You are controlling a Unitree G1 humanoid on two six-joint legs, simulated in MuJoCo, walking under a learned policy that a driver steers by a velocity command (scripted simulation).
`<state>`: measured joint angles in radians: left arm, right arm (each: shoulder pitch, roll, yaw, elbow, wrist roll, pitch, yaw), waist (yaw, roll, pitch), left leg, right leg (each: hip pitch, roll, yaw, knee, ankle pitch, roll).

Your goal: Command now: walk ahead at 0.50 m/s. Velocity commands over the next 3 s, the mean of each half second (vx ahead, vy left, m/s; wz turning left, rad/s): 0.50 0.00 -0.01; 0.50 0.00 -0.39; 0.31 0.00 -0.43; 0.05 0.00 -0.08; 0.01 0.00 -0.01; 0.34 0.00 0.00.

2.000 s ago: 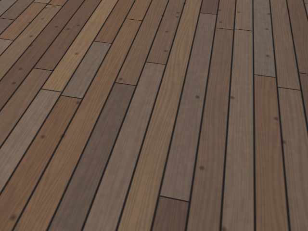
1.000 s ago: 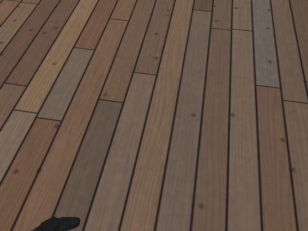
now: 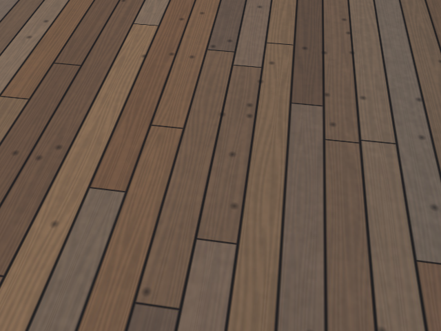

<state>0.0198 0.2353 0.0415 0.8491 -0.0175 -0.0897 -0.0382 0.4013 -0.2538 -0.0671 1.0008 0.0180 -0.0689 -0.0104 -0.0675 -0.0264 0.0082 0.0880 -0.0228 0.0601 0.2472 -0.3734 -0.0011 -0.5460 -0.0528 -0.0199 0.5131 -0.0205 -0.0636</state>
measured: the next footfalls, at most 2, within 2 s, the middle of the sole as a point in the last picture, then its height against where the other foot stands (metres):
right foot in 0.02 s outside the picture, level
left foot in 0.58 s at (180, 320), level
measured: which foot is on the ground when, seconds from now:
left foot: down 0.00-0.02, up 0.04-0.56, down 0.58-1.00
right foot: up 0.00-0.00, down 0.02-0.60, up 0.62-1.00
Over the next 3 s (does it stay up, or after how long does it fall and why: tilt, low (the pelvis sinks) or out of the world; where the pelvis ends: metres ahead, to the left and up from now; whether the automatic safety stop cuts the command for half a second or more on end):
stays up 0.99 -0.13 0.02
